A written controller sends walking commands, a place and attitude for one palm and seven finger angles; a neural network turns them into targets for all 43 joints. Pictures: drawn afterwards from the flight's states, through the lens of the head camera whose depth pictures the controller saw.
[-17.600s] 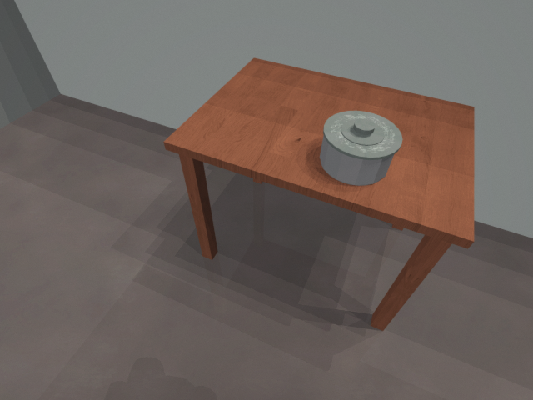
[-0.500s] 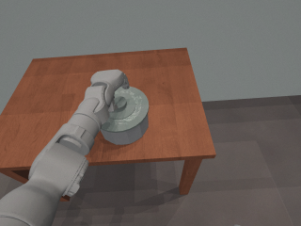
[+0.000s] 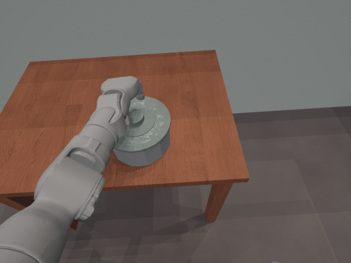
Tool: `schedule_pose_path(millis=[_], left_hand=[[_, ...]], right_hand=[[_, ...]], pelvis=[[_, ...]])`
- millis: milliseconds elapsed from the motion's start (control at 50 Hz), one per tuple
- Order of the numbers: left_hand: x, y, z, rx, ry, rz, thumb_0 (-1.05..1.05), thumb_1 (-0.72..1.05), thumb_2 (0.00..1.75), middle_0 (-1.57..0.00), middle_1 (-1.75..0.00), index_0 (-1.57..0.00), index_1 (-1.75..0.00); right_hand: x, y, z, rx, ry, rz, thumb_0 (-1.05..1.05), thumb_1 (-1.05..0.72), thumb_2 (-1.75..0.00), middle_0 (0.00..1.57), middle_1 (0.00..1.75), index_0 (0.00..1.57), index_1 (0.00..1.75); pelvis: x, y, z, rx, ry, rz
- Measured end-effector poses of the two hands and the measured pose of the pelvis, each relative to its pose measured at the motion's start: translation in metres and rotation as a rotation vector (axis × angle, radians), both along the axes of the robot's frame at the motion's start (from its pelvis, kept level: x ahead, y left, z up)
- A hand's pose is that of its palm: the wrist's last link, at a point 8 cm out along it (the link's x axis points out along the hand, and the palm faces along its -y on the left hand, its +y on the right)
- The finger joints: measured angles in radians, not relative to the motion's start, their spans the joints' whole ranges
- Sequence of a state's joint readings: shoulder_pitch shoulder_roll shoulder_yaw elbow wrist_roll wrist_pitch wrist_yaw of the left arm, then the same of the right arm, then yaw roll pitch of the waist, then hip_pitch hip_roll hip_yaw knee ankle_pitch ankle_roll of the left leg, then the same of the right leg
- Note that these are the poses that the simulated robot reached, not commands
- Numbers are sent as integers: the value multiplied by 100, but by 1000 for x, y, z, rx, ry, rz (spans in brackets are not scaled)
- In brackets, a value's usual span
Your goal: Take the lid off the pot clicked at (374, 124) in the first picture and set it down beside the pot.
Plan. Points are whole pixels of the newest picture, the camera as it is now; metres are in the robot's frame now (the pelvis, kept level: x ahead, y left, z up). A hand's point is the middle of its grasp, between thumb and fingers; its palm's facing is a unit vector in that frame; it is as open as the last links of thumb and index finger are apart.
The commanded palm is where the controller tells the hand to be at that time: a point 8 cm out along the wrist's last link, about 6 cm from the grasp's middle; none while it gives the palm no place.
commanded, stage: lower the open fingers around the knob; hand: left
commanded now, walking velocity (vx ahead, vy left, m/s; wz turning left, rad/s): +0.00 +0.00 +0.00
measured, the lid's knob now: (134, 117) +0.50 +0.09 +0.00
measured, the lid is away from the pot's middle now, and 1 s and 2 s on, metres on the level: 0.00 0.00 0.00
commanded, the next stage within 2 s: close the fingers and squeeze the knob in 0.82 s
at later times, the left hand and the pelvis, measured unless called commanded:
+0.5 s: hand (129, 115) +0.47 +0.10 +0.04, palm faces -0.36 -0.04 -0.93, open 10.1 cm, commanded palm +0.47 +0.10 +0.10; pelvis +0.00 +0.00 +0.00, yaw +0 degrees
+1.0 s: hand (131, 120) +0.46 +0.09 +0.03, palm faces -0.37 -0.05 -0.93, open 10.1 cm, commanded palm +0.47 +0.10 +0.09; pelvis +0.00 +0.00 +0.00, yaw +0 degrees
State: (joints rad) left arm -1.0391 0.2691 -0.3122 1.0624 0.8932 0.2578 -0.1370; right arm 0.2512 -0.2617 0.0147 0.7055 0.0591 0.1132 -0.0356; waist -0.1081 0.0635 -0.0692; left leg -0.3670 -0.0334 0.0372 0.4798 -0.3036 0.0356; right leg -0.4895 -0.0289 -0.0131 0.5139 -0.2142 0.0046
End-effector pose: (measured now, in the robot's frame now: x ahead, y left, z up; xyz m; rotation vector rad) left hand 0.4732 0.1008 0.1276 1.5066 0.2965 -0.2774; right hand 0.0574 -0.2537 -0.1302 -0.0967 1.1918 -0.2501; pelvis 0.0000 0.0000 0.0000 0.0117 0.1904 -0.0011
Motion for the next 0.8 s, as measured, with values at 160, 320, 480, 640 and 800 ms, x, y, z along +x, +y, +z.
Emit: schedule_pose_path(millis=[160, 320, 480, 640, 800], left_hand=[[3, -1, -5, -5, 2, -51, 0, -24, 131, -83, -8, -82, -8], [0, 2, -22, -16, 20, -35, 0, -24, 132, -83, -8, -82, -8], [1, 0, -27, -10, 4, -45, 0, -24, 131, -83, -8, -82, -8], [-3, -7, -38, -9, 15, -48, 0, -24, 131, -83, -8, -82, -8], [-6, -7, -35, 0, -9, -27, 0, -24, 131, -83, -8, -82, -8]], right_hand=[[-9, -2, 1, -21, 19, -23, 1, -91, -90, 20, 30, 20, 29], [-14, 0, -1, -12, 43, -23, 1, -91, -90, 20, 30, 20, 29], [-14, 2, -2, -12, 40, -27, 1, -91, -90, 20, 30, 20, 29], [-18, 3, -5, 2, 57, -30, 1, -91, -90, 20, 30, 20, 29], [-20, 0, -6, 8, 55, -36, 1, -91, -90, 20, 30, 20, 29]], pelvis=[[2, 2, 0, -3, 10, -1], [3, 3, -1, -5, 21, -4], [3, 4, -2, -5, 32, -1], [3, 3, -3, -5, 41, -4], [1, 0, -3, -3, 38, -7]])
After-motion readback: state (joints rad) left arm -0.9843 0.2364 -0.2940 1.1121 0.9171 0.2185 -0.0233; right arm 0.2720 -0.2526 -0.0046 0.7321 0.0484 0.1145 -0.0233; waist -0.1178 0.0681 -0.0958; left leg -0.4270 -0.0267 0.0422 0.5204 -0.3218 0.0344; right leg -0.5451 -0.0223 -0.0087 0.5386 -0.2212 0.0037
